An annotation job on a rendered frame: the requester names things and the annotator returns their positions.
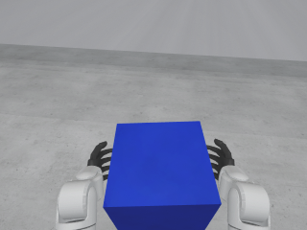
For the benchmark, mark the robot right forearm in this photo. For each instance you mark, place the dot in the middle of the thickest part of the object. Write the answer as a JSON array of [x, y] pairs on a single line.
[[248, 204]]

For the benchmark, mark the carton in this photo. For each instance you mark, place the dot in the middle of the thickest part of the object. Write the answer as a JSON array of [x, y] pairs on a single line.
[[160, 178]]

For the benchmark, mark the robot left hand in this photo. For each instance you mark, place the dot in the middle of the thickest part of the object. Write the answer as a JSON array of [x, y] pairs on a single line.
[[97, 160]]

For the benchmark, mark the robot left forearm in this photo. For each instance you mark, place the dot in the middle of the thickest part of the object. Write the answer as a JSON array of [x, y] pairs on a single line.
[[77, 200]]

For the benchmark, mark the robot right hand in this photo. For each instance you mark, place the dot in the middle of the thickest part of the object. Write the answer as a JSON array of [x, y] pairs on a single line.
[[225, 158]]

